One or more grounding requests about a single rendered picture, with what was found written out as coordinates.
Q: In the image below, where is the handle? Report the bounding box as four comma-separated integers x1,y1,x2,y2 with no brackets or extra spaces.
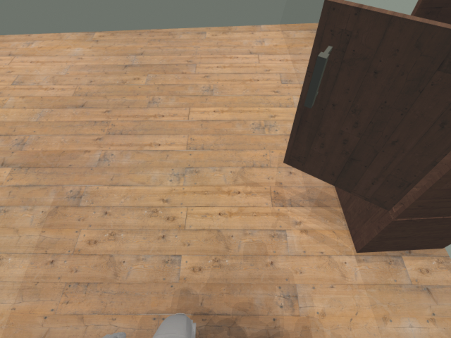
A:
304,46,333,108

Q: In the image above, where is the left robot thigh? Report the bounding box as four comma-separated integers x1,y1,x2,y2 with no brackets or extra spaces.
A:
153,315,196,338

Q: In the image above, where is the cupboard door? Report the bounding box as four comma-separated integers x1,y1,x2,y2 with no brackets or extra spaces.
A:
283,0,451,211

